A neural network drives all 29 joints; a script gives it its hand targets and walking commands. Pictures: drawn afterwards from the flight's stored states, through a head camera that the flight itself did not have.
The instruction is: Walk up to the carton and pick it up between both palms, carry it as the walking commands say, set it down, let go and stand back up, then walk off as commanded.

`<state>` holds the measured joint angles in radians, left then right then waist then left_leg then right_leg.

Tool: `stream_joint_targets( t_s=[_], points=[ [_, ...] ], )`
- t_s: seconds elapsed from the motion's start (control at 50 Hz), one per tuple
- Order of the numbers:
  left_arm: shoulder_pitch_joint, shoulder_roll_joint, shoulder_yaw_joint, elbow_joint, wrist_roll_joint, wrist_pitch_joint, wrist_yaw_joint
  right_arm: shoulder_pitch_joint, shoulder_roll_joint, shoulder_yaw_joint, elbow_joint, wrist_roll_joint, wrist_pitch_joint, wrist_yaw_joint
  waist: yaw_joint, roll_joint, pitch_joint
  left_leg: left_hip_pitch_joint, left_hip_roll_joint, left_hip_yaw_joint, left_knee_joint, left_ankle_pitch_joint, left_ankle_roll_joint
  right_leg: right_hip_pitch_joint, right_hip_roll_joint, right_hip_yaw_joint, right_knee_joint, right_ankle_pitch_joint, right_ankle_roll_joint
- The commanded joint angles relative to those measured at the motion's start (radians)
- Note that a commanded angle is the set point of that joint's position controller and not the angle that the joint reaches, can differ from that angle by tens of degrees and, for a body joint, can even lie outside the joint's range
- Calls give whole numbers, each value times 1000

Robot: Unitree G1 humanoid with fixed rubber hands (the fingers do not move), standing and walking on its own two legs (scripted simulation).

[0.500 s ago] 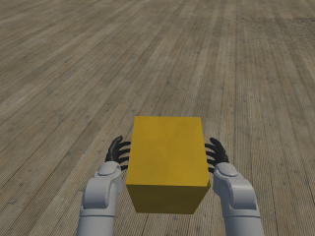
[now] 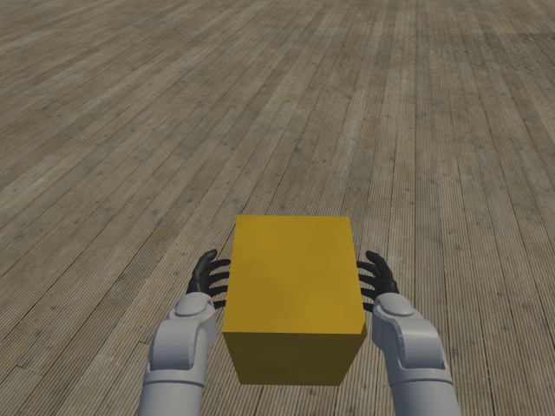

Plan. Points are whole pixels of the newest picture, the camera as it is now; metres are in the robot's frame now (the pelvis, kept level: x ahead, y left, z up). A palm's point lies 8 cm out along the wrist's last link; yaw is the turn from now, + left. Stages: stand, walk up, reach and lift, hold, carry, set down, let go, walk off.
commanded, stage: carry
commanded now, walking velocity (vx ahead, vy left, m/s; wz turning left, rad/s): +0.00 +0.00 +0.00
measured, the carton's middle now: (291, 305) +0.32 +0.00 -0.03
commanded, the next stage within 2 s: none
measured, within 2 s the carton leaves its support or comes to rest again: neither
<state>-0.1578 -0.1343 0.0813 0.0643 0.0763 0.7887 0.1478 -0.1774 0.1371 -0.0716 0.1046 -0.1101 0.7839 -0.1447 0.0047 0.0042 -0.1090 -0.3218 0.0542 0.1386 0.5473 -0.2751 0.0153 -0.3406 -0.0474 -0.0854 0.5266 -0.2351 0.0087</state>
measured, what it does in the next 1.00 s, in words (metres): stands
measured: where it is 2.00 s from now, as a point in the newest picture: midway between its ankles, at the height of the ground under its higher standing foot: outside the picture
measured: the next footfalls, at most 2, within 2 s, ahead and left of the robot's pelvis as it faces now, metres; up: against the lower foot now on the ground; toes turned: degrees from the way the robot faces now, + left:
left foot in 1.78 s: -0.05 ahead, +0.09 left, +0.00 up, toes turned +4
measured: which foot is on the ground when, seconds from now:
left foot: down 0.00-1.00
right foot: down 0.00-1.00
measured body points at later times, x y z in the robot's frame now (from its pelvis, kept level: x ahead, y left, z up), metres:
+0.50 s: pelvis -0.01 +0.00 +0.00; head -0.02 +0.00 +0.45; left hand +0.29 +0.13 +0.04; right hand +0.29 -0.14 +0.04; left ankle +0.00 +0.10 -0.73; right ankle +0.02 -0.12 -0.73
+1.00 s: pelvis +0.00 +0.01 +0.00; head -0.03 +0.01 +0.45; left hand +0.29 +0.14 +0.03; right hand +0.29 -0.13 +0.04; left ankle +0.00 +0.10 -0.73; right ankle +0.02 -0.12 -0.73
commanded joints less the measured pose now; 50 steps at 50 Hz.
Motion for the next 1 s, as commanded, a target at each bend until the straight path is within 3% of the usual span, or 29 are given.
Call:
stream_joint_targets(
  t_s=[0.0,0.04,0.06,0.08,0.12,0.14,0.16,0.18,0.22,0.24,0.28,0.34,0.36,0.42,0.44,0.46,0.48,0.52,0.56,0.58,0.6,0.64,0.7,0.72,0.78,0.8,0.84,0.88,0.98],
  points=[
    [-359,-743,-420,-75,-125,-59,-169,-344,762,383,-91,132,-67,165,-4,4,-301,149,108,-109,-58,345,27,151,-87,100,-34,256,-21],
    [-427,-792,-489,-299,-220,-56,-159,-404,823,460,-320,226,-61,149,-7,-16,-269,111,102,-98,-66,271,22,134,-90,86,-38,204,-24],
    [-373,-751,-443,-121,-136,-47,-175,-340,778,420,-143,136,-52,165,-7,-48,-219,83,103,-84,-86,180,12,106,-91,93,-59,164,-23],
    [-499,-805,-516,-369,-248,-45,-153,-432,852,467,-340,232,-40,143,-2,4,-191,96,108,-96,-95,224,21,98,-87,99,-53,179,-21],
    [-421,-685,-391,-63,-119,-38,-154,-334,732,308,-20,101,-42,147,-4,48,-272,130,123,-111,-81,279,40,107,-82,101,-49,178,-23],
    [-305,-592,-290,211,7,-77,-189,-241,663,250,258,-8,-74,179,-9,-42,-252,114,110,-94,-72,234,22,107,-91,104,-76,188,-23],
    [-460,-749,-479,-140,-228,-76,-154,-417,815,445,-93,223,-71,142,-13,-55,-212,70,97,-87,-78,157,19,113,-100,111,-96,198,-17],
    [-439,-788,-480,-389,-254,-52,-145,-426,829,471,-385,259,-49,130,-10,-51,-168,48,89,-94,-93,84,8,91,-97,127,-115,164,-29],
    [-336,-745,-373,21,-113,-33,-171,-335,751,361,-50,101,-43,144,-9,-4,-205,72,90,-70,-92,110,6,112,-96,109,-84,195,-32],
    [-321,-703,-322,75,-73,-55,-174,-357,736,345,13,93,-57,154,-8,-55,-204,78,99,-85,-88,144,11,112,-91,105,-85,203,-27],
    [-457,-746,-441,-306,-219,-65,-143,-442,792,418,-304,229,-65,130,-10,-10,-227,81,102,-94,-82,179,11,133,-87,98,-68,194,-31],
    [-341,-628,-297,117,-38,-92,-168,-316,695,299,140,66,-88,166,-11,-19,-220,79,100,-88,-91,133,9,111,-91,121,-85,204,-23],
    [-433,-712,-408,-215,-183,-97,-159,-454,759,414,-211,208,-98,147,-11,-37,-205,55,101,-98,-92,135,16,125,-89,112,-96,170,-20],
    [-490,-855,-529,-367,-247,-49,-146,-483,875,491,-376,266,-53,147,-5,31,-231,103,103,-83,-100,161,11,124,-86,108,-68,185,-23],
    [-381,-712,-390,-56,-97,-38,-153,-335,777,368,-32,128,-38,147,-11,3,-214,89,110,-80,-95,134,13,101,-82,107,-96,147,-25],
    [-399,-657,-365,-14,-68,-63,-153,-336,734,329,39,101,-61,157,-12,2,-241,105,105,-76,-93,151,2,113,-83,106,-77,170,-29],
    [-431,-669,-437,-253,-162,-60,-139,-320,761,385,-154,165,-54,133,-16,50,-219,71,103,-80,-107,140,10,118,-91,104,-76,146,-25],
    [-296,-633,-342,32,-69,-67,-172,-239,675,298,64,62,-70,161,-10,-8,-225,61,105,-113,-109,121,14,127,-79,106,-95,129,-25],
    [-534,-821,-549,-447,-317,-49,-129,-522,876,521,-424,337,-56,122,-9,30,-211,65,108,-96,-112,135,11,132,-87,106,-84,158,-22],
    [-330,-669,-344,-96,-83,-53,-165,-297,698,316,-73,96,-59,154,-9,20,-254,98,101,-97,-102,178,15,120,-82,109,-78,181,-29],
    [-519,-758,-474,-301,-216,-66,-156,-465,799,415,-270,216,-70,149,-10,27,-225,81,111,-88,-118,121,15,115,-86,113,-79,128,-24],
    [-375,-688,-380,-92,-127,-51,-155,-346,741,360,-85,139,-59,143,-10,-13,-247,94,117,-83,-102,180,15,128,-84,96,-75,178,-15],
    [-354,-707,-420,-118,-135,-27,-154,-275,761,371,-74,124,-32,141,-14,35,-234,106,107,-80,-94,183,10,106,-90,112,-81,193,-21],
    [-420,-777,-490,-340,-225,-25,-144,-384,820,455,-333,219,-28,129,-8,-5,-254,111,101,-81,-83,198,17,122,-94,111,-90,222,-15],
    [-300,-706,-387,9,-74,-42,-180,-286,762,382,13,89,-43,166,-11,-57,-252,98,103,-80,-81,209,6,140,-90,106,-75,229,-21],
    [-442,-775,-484,-290,-204,-49,-161,-426,795,428,-287,200,-52,152,-4,4,-253,93,96,-84,-99,206,16,127,-92,113,-67,210,-18],
    [-464,-780,-475,-302,-215,-28,-158,-465,801,440,-324,223,-33,147,-4,32,-231,101,122,-89,-105,247,14,123,-77,92,-55,186,-16],
    [-330,-714,-394,32,-77,-50,-184,-284,757,339,65,65,-46,174,-4,22,-277,139,121,-88,-93,301,9,126,-72,97,-43,206,-16],
    [-491,-810,-491,-160,-184,-80,-189,-454,840,437,-152,178,-75,185,-4,16,-222,113,111,-81,-100,224,13,98,-76,113,-56,195,-7]
  ],
)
